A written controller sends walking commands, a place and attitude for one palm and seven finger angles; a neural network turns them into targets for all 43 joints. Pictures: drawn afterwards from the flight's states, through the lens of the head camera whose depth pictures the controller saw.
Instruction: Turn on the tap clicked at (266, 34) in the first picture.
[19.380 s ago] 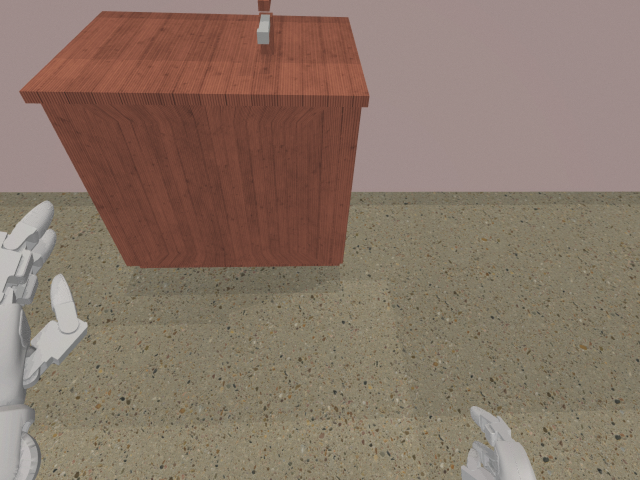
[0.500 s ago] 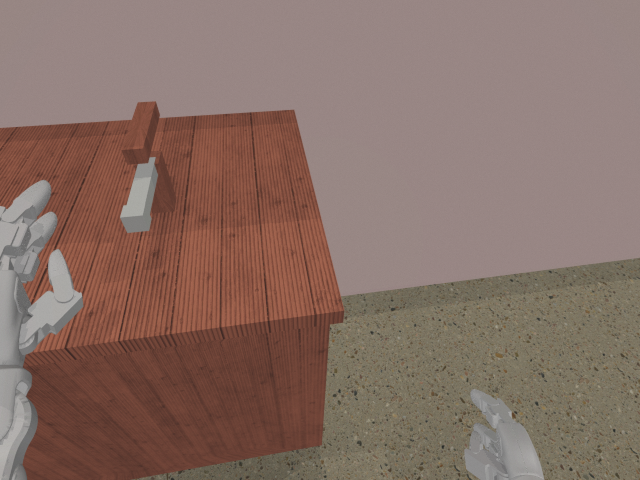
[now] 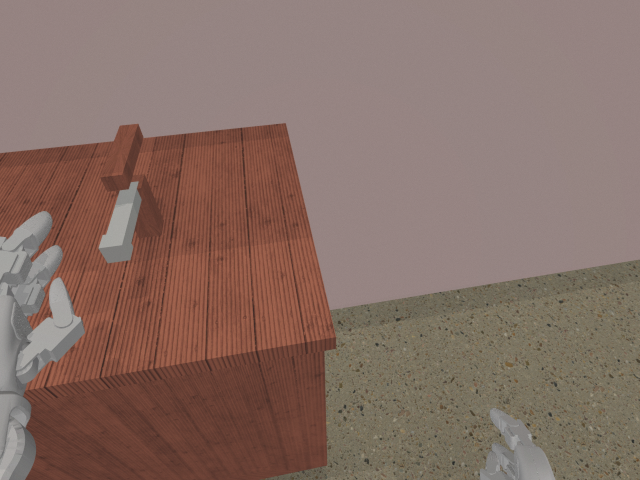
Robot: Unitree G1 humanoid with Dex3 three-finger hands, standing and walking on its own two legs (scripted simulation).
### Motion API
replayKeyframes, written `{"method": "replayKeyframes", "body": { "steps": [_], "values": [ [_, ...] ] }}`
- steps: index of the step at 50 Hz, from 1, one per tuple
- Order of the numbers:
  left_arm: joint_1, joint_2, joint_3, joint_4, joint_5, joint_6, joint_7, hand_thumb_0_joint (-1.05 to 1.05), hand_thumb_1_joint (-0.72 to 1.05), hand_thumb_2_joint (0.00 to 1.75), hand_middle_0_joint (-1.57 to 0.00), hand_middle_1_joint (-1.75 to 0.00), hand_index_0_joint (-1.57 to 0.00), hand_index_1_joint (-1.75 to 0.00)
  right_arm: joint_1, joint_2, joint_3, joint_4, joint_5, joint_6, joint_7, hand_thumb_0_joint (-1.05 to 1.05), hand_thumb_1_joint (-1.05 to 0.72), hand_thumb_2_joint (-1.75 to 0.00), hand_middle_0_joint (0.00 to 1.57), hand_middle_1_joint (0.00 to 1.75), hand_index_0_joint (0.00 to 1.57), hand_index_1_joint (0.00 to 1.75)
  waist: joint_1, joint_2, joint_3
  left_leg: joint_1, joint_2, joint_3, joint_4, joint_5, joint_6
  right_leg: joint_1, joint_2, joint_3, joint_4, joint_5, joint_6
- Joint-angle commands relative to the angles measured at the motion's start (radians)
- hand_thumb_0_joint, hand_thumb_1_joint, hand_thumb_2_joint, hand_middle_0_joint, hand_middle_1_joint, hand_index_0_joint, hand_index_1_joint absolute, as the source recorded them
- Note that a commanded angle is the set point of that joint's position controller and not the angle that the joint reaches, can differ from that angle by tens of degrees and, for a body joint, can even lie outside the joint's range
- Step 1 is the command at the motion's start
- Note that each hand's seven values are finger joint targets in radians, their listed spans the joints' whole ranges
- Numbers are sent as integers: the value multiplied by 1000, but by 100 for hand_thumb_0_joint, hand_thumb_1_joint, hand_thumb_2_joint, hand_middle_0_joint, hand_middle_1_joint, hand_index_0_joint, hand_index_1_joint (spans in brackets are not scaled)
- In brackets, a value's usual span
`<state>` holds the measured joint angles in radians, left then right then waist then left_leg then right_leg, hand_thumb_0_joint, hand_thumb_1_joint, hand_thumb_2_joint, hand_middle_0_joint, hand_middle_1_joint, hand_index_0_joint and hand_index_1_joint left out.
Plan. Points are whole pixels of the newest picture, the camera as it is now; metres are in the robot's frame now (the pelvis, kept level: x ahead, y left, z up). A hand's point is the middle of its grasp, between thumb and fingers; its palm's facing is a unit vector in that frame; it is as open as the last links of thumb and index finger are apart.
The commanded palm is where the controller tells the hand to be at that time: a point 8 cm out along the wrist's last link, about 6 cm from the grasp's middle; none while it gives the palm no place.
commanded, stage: turn the palm inward beside the body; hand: left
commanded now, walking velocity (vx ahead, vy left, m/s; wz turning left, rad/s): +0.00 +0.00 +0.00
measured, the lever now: (116, 247) +0.34 +0.31 +0.12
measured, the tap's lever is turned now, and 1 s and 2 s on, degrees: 0 0 0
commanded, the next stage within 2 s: reach beside the lever's end, fingers flat in 1.32 s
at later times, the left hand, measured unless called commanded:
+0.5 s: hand (66, 352) +0.17 +0.24 +0.18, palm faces +0.46 -0.87 -0.19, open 7.4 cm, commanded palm +0.11 +0.28 +0.19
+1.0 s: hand (73, 376) +0.15 +0.22 +0.18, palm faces +0.47 -0.87 -0.13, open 7.4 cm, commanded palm +0.09 +0.26 +0.19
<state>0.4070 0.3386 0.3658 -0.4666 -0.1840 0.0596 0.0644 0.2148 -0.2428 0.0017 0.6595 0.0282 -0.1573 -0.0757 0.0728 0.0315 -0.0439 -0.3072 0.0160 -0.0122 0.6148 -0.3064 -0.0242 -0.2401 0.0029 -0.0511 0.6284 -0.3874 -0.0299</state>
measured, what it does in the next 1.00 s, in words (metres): stands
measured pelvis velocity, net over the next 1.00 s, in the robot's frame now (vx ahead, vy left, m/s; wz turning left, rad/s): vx -0.03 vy -0.01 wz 0.03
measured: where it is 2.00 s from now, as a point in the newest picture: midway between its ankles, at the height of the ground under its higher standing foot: outside the picture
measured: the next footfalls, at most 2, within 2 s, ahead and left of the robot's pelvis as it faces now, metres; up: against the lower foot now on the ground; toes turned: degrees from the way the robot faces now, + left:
none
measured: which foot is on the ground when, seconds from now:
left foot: down 0.00-1.00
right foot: down 0.00-1.00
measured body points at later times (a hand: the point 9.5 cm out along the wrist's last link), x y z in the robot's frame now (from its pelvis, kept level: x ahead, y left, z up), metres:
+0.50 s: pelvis -0.02 +0.00 +0.00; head -0.05 -0.02 +0.45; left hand +0.14 +0.29 +0.19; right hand +0.20 -0.19 -0.06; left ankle +0.01 +0.14 -0.73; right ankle -0.03 -0.09 -0.73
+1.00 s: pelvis -0.03 -0.01 +0.00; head -0.07 -0.04 +0.45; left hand +0.12 +0.27 +0.19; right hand +0.19 -0.21 -0.06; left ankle +0.01 +0.14 -0.73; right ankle -0.03 -0.10 -0.73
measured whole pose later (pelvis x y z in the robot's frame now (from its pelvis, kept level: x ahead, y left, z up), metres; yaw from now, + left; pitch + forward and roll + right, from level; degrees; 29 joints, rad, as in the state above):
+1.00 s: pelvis -0.03 -0.01 +0.00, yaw +2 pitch -4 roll +0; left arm 0.45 0.26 0.27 -0.61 -0.26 0.26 0.16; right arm 0.17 -0.23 0.05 0.69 0.06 -0.24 -0.10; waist 0.09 0.06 -0.05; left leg -0.25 0.02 -0.05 0.58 -0.25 -0.03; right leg -0.17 0.01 -0.09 0.59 -0.34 -0.04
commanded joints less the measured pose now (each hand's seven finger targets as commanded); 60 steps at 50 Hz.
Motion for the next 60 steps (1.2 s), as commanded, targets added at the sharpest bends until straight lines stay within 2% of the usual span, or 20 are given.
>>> {"method": "replayKeyframes", "body": {
  "steps": [1,5,6,7,11,12,16,20,22,25,27,29,31,33,38,41,49,51,53,60],
  "values": [
    [-90,180,97,-272,8,-76,21,0,90,90,-20,-30,-20,-30,-124,-103,-31,-163,-4,-83,-11,0,-90,-90,20,30,20,30,14,25,-143,147,-19,10,-30,415,41,-28,-6,-19,-70,466,22],
    [-68,146,65,-297,13,-65,43,0,90,90,-20,-30,-20,-30,-120,-99,-28,-172,-6,-92,-6,0,-90,-90,20,30,20,30,16,27,-172,153,-13,-6,-35,437,34,-24,-7,-26,-63,438,16],
    [-57,158,79,-288,22,-48,54,0,90,90,-20,-30,-20,-30,-137,-96,-22,-163,-4,-85,-9,0,-90,-90,20,30,20,30,25,57,-151,150,-16,-1,-41,417,32,-31,-5,-24,-72,417,15],
    [-78,119,38,-298,20,-40,55,0,90,90,-20,-30,-20,-30,-135,-90,-20,-171,-2,-82,-8,0,-90,-90,20,30,20,30,12,42,-150,144,-14,-5,-46,403,31,-32,-7,-28,-73,402,14],
    [-74,130,44,-297,19,9,65,0,90,90,-20,-30,-20,-30,-164,-91,-9,-169,0,-73,-16,0,-90,-90,20,30,20,30,23,41,-112,134,-13,-10,-71,347,29,-31,-2,-26,-95,344,12],
    [-84,96,11,-307,14,15,64,0,90,90,-20,-30,-20,-30,-165,-85,-6,-178,1,-74,-14,0,-90,-90,20,30,20,30,13,28,-104,134,-11,-14,-75,341,30,-33,-5,-29,-100,342,12],
    [-95,123,31,-319,9,46,69,0,90,90,-20,-30,-20,-30,-189,-85,2,-173,3,-68,-21,0,-90,-90,20,30,20,30,22,29,-90,136,-13,-17,-97,278,32,-31,0,-23,-126,278,12],
    [-97,98,5,-317,-7,66,71,0,90,90,-20,-30,-20,-30,-204,-81,7,-176,5,-73,-22,0,-90,-90,20,30,20,30,14,0,-74,128,-15,-16,-106,222,38,-35,-3,-19,-147,230,17],
    [-119,81,-17,-332,-3,74,78,0,90,90,-20,-30,-20,-30,-217,-74,15,-175,9,-72,-25,0,-90,-90,20,30,20,30,12,50,-48,123,-19,-15,-119,170,36,-48,-6,-16,-162,176,14],
    [-106,86,-15,-329,-12,79,83,0,90,90,-20,-30,-20,-30,-227,-79,15,-172,9,-83,-28,0,-90,-90,20,30,20,30,14,7,-44,116,-20,-17,-125,122,41,-44,-5,-10,-176,131,18],
    [-115,79,-23,-351,-12,83,91,0,90,90,-20,-30,-20,-30,-236,-72,21,-172,12,-88,-29,0,-90,-90,20,30,20,30,13,40,-38,117,-26,-14,-128,92,41,-52,-9,-6,-187,105,18],
    [-99,80,-24,-343,-18,86,92,0,90,90,-20,-30,-20,-30,-239,-75,18,-169,13,-97,-29,0,-90,-90,20,30,20,30,14,10,-26,108,-25,-14,-129,71,43,-50,-8,-3,-195,83,20],
    [-91,100,-2,-349,-20,92,97,0,90,90,-20,-30,-20,-30,-245,-75,20,-160,15,-102,-31,0,-90,-90,20,30,20,30,23,38,-14,107,-30,-10,-128,54,44,-51,-10,6,-211,64,20],
    [-83,77,-21,-347,-34,96,97,0,90,90,-20,-30,-20,-30,-244,-75,20,-166,18,-112,-31,0,-90,-90,20,30,20,30,17,-9,-8,92,-29,-13,-126,29,45,-54,-13,10,-216,35,25],
    [-88,74,-20,-355,-47,111,103,0,90,90,-20,-30,-20,-30,-250,-76,19,-162,24,-130,-32,0,-90,-90,20,30,20,30,19,6,15,83,-31,-12,-120,-2,46,-65,-19,25,-236,-13,27],
    [-93,95,-4,-369,-42,116,109,0,90,90,-20,-30,-20,-30,-245,-79,16,-150,22,-142,-32,0,-90,-90,20,30,20,30,24,44,2,93,-32,-9,-116,13,44,-59,-21,26,-236,-1,25],
    [-81,59,-18,-350,-69,141,92,0,90,90,-20,-30,-20,-30,-235,-85,14,-154,26,-163,-32,0,-90,-90,20,30,20,30,19,-23,-2,102,-27,-15,-109,85,48,-49,-19,17,-217,94,30],
    [-88,76,-3,-356,-60,147,96,0,90,90,-20,-30,-20,-30,-232,-83,14,-147,25,-161,-33,0,-90,-90,20,30,20,30,25,25,-5,112,-29,-9,-108,90,46,-49,-19,18,-222,94,28],
    [-80,62,-12,-360,-62,144,98,0,90,90,-20,-30,-20,-30,-224,-84,16,-157,23,-164,-29,0,-90,-90,20,30,20,30,22,-13,-15,110,-28,-16,-109,108,48,-42,-18,11,-209,122,28],
    [-74,57,-16,-371,-60,139,94,0,90,90,-20,-30,-20,-30,-219,-85,13,-161,21,-164,-26,0,-90,-90,20,30,20,30,21,-1,-40,126,-28,-11,-104,153,46,-29,-18,5,-193,186,29]
  ]
}}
